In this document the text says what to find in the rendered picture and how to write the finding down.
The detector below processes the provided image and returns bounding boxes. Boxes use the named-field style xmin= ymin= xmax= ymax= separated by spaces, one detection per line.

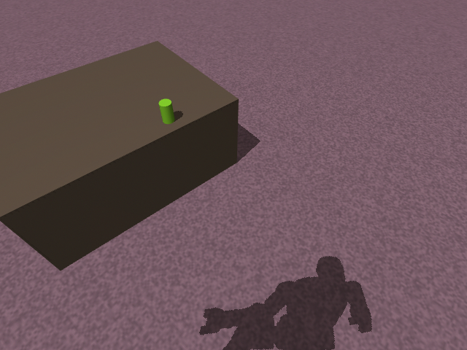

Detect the can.
xmin=159 ymin=99 xmax=175 ymax=124

